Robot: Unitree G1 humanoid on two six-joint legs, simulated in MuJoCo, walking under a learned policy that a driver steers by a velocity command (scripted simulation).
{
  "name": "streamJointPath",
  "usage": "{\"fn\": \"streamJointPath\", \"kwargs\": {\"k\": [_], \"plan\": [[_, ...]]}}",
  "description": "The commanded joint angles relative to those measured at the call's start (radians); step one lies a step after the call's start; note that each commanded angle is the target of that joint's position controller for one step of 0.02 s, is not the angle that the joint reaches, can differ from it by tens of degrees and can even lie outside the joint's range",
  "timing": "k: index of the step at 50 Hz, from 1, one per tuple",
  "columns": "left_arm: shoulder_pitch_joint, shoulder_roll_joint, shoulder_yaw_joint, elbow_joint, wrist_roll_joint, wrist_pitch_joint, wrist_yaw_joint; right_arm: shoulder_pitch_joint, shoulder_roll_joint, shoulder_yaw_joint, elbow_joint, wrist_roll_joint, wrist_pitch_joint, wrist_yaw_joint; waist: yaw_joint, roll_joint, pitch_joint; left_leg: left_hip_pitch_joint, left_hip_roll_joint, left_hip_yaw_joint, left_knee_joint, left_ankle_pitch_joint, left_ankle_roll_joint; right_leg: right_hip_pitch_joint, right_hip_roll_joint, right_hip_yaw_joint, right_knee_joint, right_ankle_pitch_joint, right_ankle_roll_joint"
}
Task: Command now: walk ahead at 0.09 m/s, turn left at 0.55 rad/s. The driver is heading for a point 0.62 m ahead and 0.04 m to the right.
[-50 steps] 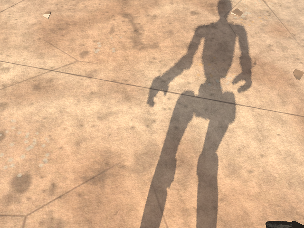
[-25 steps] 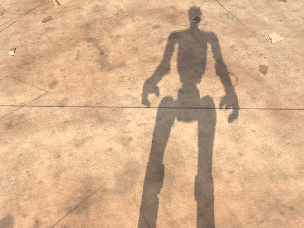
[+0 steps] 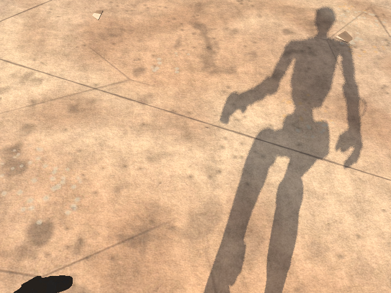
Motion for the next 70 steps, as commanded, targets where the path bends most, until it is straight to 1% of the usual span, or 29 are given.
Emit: {"fn": "streamJointPath", "kwargs": {"k": [1,7,8,9,10,11,14,18,25,26,27,28,29,31,38,42,43,44,45,46,47,49,55,60,65,66,67,68,70], "plan": [[-0.13,0.047,0.002,-0.097,-0.008,-0.014,-0.013,0.001,-0.201,-0.059,-0.068,0.007,0.009,-0.012,-0.016,0.167,-0.045,0.002,0.191,-0.153,0.008,0.619,0.099,0.036,0.048,-0.03,-0.111,0.05,0.007],[0.035,0.14,0.039,-0.071,0.009,-0.052,-0.01,-0.117,-0.173,-0.053,-0.138,0.008,0.003,-0.008,0.086,0.167,-0.137,-0.038,0.105,-0.241,0.255,0.618,0.017,0.394,0.028,-0.003,-0.386,0.217,-0.09],[0.144,0.209,0.05,-0.071,0.031,-0.054,0.0,-0.118,-0.108,-0.032,-0.174,-0.015,-0.003,-0.005,0.115,0.012,-0.293,-0.181,0.023,-0.183,0.51,0.325,-0.03,0.682,-0.19,0.196,-0.336,0.512,-0.18],[0.153,0.225,0.045,-0.058,0.043,-0.037,-0.001,0.057,-0.057,-0.019,-0.178,-0.016,-0.002,-0.004,0.012,-0.27,-0.396,-0.442,-0.134,-0.113,0.775,-0.466,-0.086,0.875,-0.454,0.556,-0.344,0.767,-0.38],[0.121,0.152,0.031,-0.067,0.016,-0.025,0.001,0.107,-0.18,-0.047,-0.133,-0.007,0.007,0.003,0.006,-0.183,-0.359,-0.466,-0.034,-0.113,0.917,-0.417,-0.117,0.76,-0.456,0.562,-0.381,0.554,-0.399],[0.062,0.087,0.013,-0.087,0.006,-0.016,0.008,0.019,-0.231,-0.066,-0.133,0.006,0.02,0.004,0.024,-0.123,-0.229,-0.501,0.003,-0.062,0.957,-0.334,-0.139,0.65,-0.376,0.378,-0.387,0.442,-0.353],[-0.013,0.08,0.002,-0.076,0.015,0.013,0.019,-0.048,-0.175,-0.059,-0.149,0.003,0.057,-0.002,0.008,-0.098,-0.107,-0.428,0.056,0.016,0.887,-0.189,-0.159,0.38,-0.233,0.148,-0.467,0.194,-0.288],[-0.003,0.109,0.008,-0.048,0.014,0.013,0.022,-0.09,-0.095,-0.023,-0.182,-0.015,0.049,0.004,0.024,-0.114,-0.133,-0.349,0.068,0.057,0.641,-0.171,-0.142,0.378,-0.242,0.078,-0.484,0.249,-0.326],[0.006,0.122,-0.006,-0.007,-0.019,0.035,0.008,-0.073,-0.106,-0.015,-0.158,-0.023,0.037,0.031,0.001,-0.091,-0.144,-0.059,0.032,0.129,0.139,0.083,-0.064,0.311,-0.223,0.04,-0.401,0.034,-0.251],[0.053,0.066,-0.028,0.018,-0.014,0.03,0.0,-0.083,-0.11,-0.012,-0.167,-0.037,0.037,0.029,0.006,-0.044,-0.134,0.035,0.076,0.056,0.037,0.158,-0.033,0.236,-0.179,0.019,-0.362,-0.069,-0.171],[0.092,-0.009,-0.055,0.016,0.023,0.022,-0.016,-0.082,-0.166,-0.014,-0.184,-0.051,0.037,0.016,0.052,0.17,-0.161,0.11,0.288,-0.193,-0.029,0.318,0.024,0.152,-0.076,-0.083,-0.169,-0.251,-0.07],[0.082,0.016,-0.046,0.01,0.009,0.025,-0.011,-0.16,-0.147,-0.003,-0.186,-0.074,0.026,0.022,0.063,0.292,-0.117,-0.151,0.374,-0.24,-0.075,0.164,0.146,0.226,-0.052,-0.059,-0.15,-0.381,-0.037],[0.067,0.077,-0.033,0.021,0.002,0.033,-0.005,-0.243,-0.099,0.009,-0.209,-0.074,0.008,0.028,0.064,0.227,-0.062,-0.211,0.302,-0.173,-0.091,0.033,0.135,0.289,-0.065,-0.042,-0.122,-0.304,-0.022],[0.073,0.087,-0.024,0.048,0.003,0.04,0.002,-0.259,-0.117,0.002,-0.192,-0.062,-0.012,0.027,0.065,0.206,-0.042,-0.178,0.227,-0.075,-0.058,0.004,0.069,0.28,-0.034,-0.071,-0.157,-0.171,-0.017],[0.086,0.089,-0.012,0.017,-0.026,0.052,-0.017,-0.182,-0.159,-0.034,-0.176,-0.023,0.011,-0.009,0.018,0.163,-0.085,0.027,0.361,-0.092,0.08,0.569,0.161,0.135,-0.037,-0.08,-0.013,-0.334,-0.04],[0.143,0.078,-0.006,0.022,-0.027,0.067,-0.029,-0.257,-0.164,-0.049,-0.184,-0.01,0.025,-0.016,0.057,0.136,-0.107,-0.034,0.344,-0.002,0.142,0.561,0.121,0.252,-0.016,-0.124,-0.154,-0.181,-0.073],[0.171,0.089,-0.001,0.026,-0.023,0.069,-0.026,-0.233,-0.16,-0.053,-0.172,-0.005,0.026,-0.015,0.063,0.115,-0.119,-0.087,0.306,0.047,0.173,0.354,0.072,0.328,-0.004,-0.108,-0.237,-0.076,-0.103],[0.22,0.151,0.018,0.033,-0.021,0.069,-0.014,-0.216,-0.124,-0.048,-0.174,-0.017,0.021,-0.011,0.058,-0.028,-0.128,-0.224,0.223,0.14,0.329,0.058,-0.001,0.441,-0.079,0.051,-0.321,0.005,-0.165],[0.287,0.262,0.051,0.048,-0.026,0.058,-0.009,-0.301,-0.06,-0.026,-0.243,-0.032,0.011,-0.007,0.077,-0.277,-0.099,-0.506,0.011,0.251,0.556,-0.25,-0.09,0.548,-0.261,0.442,-0.43,-0.173,-0.345],[0.344,0.228,0.037,0.033,-0.005,0.031,-0.017,-0.381,-0.082,-0.028,-0.253,-0.02,-0.009,0.002,0.162,-0.214,-0.09,-0.681,0.004,0.079,0.736,-0.411,-0.089,0.638,-0.354,0.626,-0.545,-0.299,-0.439],[0.322,0.193,0.024,0.031,0.002,0.008,-0.014,-0.373,-0.106,-0.037,-0.249,0.005,-0.03,0.017,0.134,-0.141,-0.058,-0.746,0.044,0.023,0.781,-0.331,-0.068,0.656,-0.351,0.595,-0.55,-0.383,-0.414],[0.258,0.165,0.014,0.012,-0.025,-0.007,0.001,-0.358,-0.132,-0.049,-0.222,-0.005,-0.057,0.029,0.102,-0.048,-0.009,-0.78,0.083,0.018,0.718,-0.148,-0.057,0.647,-0.287,0.49,-0.551,-0.397,-0.345],[0.266,0.17,0.012,-0.016,-0.018,0.0,0.027,-0.369,-0.071,-0.033,-0.197,-0.017,-0.099,0.047,0.1,-0.068,-0.013,-0.557,0.044,0.073,0.39,0.139,-0.122,0.516,-0.151,0.269,-0.566,-0.134,-0.292],[0.306,0.19,0.024,-0.017,-0.031,0.006,0.019,-0.421,-0.086,-0.031,-0.215,0.004,-0.115,0.062,0.125,-0.106,0.001,-0.407,0.016,0.071,0.202,0.167,-0.134,0.419,-0.152,0.305,-0.52,-0.156,-0.283],[0.266,0.122,0.01,-0.043,-0.027,0.006,0.011,-0.212,-0.154,-0.068,-0.175,0.004,-0.139,0.054,-0.001,-0.12,-0.08,-0.047,0.044,0.055,0.078,0.164,-0.054,0.334,-0.094,0.34,-0.32,-0.102,-0.206],[0.253,0.052,-0.013,-0.065,-0.009,0.002,0.009,-0.048,-0.211,-0.084,-0.157,-0.011,-0.141,0.042,-0.07,-0.001,-0.209,0.176,0.217,-0.12,0.059,0.062,0.013,0.23,-0.023,0.244,-0.03,-0.173,-0.16],[0.318,0.003,-0.029,-0.12,-0.035,-0.01,0.015,0.03,-0.305,-0.1,-0.129,-0.04,-0.133,0.05,-0.026,0.318,-0.29,0.382,0.43,-0.594,-0.08,-0.246,0.159,-0.08,0.104,0.122,0.292,-0.469,-0.104],[0.339,0.105,-0.006,-0.095,-0.059,-0.012,0.017,-0.007,-0.226,-0.083,-0.132,-0.029,-0.132,0.057,-0.017,0.275,-0.209,0.321,0.46,-0.694,-0.134,-0.446,0.183,-0.205,0.023,0.133,0.454,-0.424,-0.09],[0.24,0.149,0.009,-0.088,-0.037,-0.003,0.013,-0.086,-0.125,-0.05,-0.141,-0.018,-0.123,0.049,-0.016,0.136,-0.056,0.155,0.366,-0.385,-0.127,-0.212,0.125,-0.205,-0.044,0.096,0.494,-0.251,-0.084]]}}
